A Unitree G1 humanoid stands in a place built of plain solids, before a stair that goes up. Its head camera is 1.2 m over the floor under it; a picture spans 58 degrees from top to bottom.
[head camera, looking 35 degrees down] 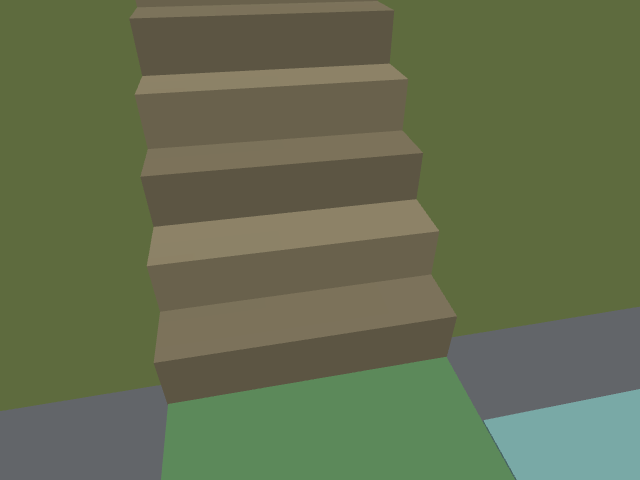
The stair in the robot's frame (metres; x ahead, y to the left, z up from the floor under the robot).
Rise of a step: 0.19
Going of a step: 0.21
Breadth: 0.94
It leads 12 degrees to the left of straight ahead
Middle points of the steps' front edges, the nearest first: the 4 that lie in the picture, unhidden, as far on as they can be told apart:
0.91 0.02 0.20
1.11 0.06 0.39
1.32 0.10 0.58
1.52 0.14 0.78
